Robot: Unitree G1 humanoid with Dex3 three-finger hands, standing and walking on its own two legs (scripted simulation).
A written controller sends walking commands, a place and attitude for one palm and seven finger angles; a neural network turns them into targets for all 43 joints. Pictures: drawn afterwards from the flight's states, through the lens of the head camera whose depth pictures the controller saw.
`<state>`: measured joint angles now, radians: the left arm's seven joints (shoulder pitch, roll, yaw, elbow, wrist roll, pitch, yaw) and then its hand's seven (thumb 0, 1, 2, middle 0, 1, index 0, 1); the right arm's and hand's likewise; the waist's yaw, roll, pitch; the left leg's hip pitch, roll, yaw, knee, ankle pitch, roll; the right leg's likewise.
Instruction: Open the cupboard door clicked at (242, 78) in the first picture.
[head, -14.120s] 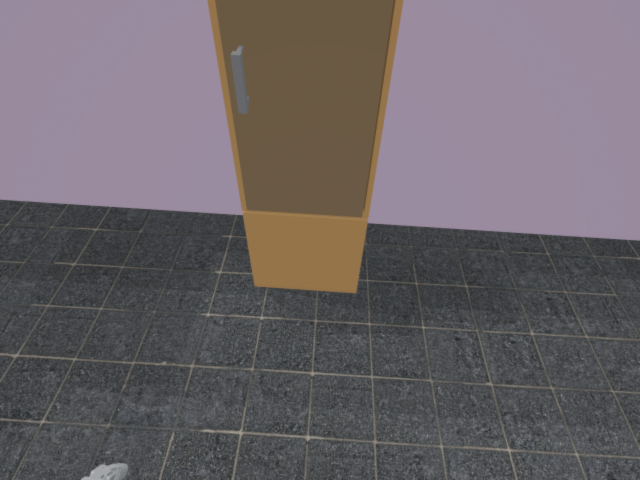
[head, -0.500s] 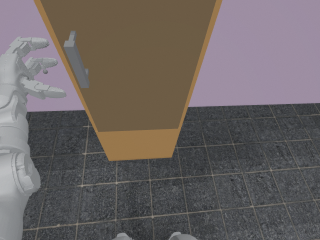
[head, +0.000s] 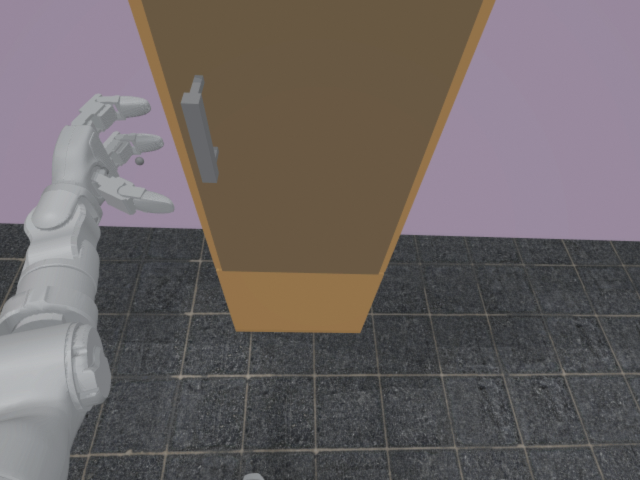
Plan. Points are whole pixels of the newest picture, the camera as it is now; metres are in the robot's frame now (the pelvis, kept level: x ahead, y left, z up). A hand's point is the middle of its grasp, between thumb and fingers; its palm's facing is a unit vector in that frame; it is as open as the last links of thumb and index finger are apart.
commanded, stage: move the hooked fingers beside the handle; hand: left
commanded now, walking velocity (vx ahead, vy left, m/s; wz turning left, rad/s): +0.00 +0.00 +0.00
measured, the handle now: (204, 131) +0.54 +0.14 +0.11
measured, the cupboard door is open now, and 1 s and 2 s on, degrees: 0 0 0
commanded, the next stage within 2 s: slide the fingers in behind the handle in 0.12 s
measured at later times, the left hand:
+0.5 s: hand (158, 159) +0.48 +0.18 +0.12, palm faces -0.03 -1.00 +0.02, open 14.0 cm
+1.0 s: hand (177, 156) +0.49 +0.16 +0.11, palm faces +0.00 -1.00 +0.00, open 14.0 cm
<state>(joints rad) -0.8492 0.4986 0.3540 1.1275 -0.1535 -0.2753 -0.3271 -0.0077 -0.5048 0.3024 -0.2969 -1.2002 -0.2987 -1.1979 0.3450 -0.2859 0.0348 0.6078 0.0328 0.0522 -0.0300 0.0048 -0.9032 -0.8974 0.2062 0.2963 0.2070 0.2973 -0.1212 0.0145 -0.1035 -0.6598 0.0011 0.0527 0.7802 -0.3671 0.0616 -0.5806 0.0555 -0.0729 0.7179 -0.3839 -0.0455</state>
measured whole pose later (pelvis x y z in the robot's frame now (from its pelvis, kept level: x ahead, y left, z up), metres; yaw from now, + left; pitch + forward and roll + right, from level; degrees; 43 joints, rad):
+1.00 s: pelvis +0.00 -0.01 +0.00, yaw +0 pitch +15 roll -2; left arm -0.90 0.44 0.31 1.16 -0.13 -0.31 -0.21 -0.01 -0.50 0.30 -0.30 -1.20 -0.30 -1.21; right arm 0.41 -0.27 0.03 0.65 0.02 0.03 -0.01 0.01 -0.90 -0.90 0.21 0.30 0.21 0.30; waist -0.13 0.03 -0.10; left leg -0.69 0.01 0.05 0.80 -0.37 0.05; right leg -0.61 0.06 -0.07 0.75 -0.39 -0.06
